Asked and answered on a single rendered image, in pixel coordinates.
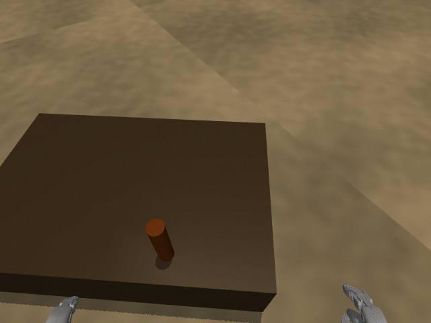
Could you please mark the can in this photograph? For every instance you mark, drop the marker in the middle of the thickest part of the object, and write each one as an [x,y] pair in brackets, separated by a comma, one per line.
[158,235]

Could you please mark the right robot hand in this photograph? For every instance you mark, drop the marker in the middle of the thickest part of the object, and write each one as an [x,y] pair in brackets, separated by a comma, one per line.
[363,302]

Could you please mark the left robot hand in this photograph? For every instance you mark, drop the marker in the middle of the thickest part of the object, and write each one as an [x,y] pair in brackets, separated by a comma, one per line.
[63,313]

